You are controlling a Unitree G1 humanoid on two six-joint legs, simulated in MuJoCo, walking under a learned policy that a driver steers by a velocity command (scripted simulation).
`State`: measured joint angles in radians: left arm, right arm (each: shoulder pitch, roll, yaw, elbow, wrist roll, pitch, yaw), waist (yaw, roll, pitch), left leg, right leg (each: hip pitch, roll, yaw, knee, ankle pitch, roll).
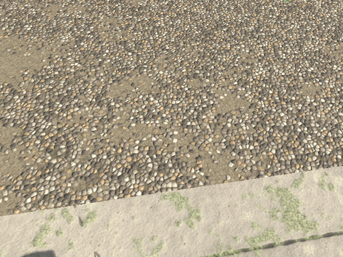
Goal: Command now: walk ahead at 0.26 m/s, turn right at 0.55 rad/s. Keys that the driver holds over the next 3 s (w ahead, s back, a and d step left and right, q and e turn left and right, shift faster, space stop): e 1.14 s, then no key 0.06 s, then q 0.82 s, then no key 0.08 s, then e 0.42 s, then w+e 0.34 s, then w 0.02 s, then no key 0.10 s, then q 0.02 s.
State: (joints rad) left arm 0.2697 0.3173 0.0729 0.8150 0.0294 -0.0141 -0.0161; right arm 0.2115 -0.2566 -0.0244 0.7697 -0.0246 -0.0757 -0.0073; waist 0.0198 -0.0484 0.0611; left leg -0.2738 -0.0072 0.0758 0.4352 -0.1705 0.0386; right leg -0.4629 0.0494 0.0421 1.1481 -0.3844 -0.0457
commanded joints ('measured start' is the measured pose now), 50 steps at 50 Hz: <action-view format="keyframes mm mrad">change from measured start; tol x32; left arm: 1 76 32 7 -51 0 20 -15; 50 -94 57 29 -151 -14 85 -29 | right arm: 1 59 -112 -27 -26 11 -22 1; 50 59 -160 -54 -125 1 85 -37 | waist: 1 14 167 -103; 13 -29 164 -95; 16 -2 -265 -268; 50 -62 197 -72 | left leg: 1 146 279 -144 -143 720 145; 14 145 255 90 221 471 48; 16 -282 -3 115 741 -516 -69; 37 77 -68 -109 45 -186 -7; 40 93 397 -594 -292 -282 152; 50 291 269 -165 -84 415 172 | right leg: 1 -88 -39 13 0 52 27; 13 110 -32 -108 -570 153 -27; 16 532 -442 505 -739 885 -300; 37 129 -122 481 -835 157 -106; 44 -74 74 69 32 -7 63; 50 -145 15 -1 -121 -47 113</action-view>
